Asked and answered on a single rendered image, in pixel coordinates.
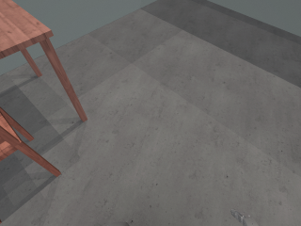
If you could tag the robot right hand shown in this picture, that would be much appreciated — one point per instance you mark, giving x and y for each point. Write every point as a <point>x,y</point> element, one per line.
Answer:
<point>244,218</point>

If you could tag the table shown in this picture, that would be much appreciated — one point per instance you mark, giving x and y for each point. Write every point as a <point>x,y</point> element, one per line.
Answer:
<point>19,30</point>

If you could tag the chair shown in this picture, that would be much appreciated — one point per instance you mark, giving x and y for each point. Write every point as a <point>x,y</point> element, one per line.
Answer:
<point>10,142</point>

